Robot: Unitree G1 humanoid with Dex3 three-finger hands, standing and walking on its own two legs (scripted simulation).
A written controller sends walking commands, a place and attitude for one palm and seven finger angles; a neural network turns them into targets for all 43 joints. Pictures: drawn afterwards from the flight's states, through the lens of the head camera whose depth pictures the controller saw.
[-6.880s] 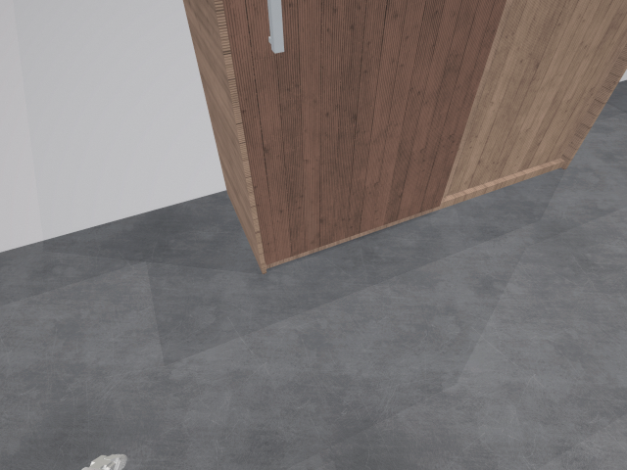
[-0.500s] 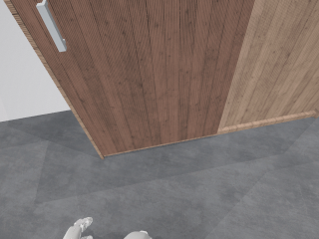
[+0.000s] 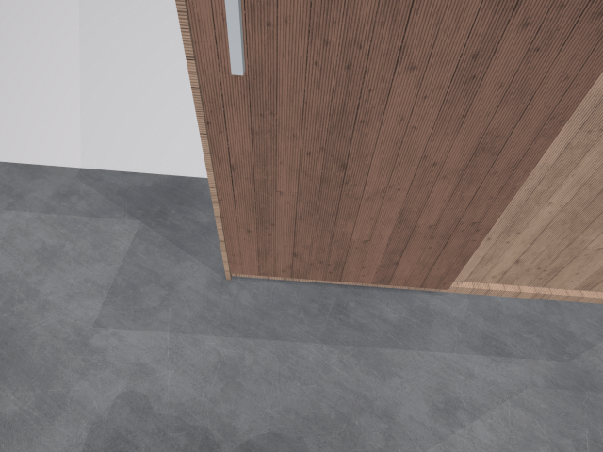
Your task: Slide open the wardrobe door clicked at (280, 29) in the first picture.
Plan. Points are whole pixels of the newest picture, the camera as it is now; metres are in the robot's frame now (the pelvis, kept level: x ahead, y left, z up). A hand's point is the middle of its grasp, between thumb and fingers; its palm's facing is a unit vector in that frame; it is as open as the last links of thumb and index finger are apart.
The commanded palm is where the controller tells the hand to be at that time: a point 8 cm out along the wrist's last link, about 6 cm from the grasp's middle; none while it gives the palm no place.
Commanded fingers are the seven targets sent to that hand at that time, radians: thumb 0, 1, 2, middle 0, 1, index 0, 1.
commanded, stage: take the last steps up to it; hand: left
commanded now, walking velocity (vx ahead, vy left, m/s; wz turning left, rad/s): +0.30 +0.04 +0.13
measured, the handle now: (237, 28) +0.78 +0.21 +0.19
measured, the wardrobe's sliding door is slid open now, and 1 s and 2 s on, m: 0.00 0.00 0.00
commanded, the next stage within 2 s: come to a stop and stand still in 0.86 s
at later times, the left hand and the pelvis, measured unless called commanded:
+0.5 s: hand out of the picture +0.04 +0.14 -0.16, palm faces +0.15 -0.97 -0.18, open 7.3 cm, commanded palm none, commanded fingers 0.00 0.90 0.90 -0.20 -0.30 -0.20 -0.30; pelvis +0.10 -0.01 +0.01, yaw +4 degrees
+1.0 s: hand (176, 328) +0.33 +0.25 -0.16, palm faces +0.08 -0.97 -0.23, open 7.3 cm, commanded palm none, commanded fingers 0.00 0.90 0.90 -0.20 -0.30 -0.20 -0.30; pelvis +0.26 +0.06 +0.00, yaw +2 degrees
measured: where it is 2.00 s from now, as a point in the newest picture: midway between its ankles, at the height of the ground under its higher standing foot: outside the picture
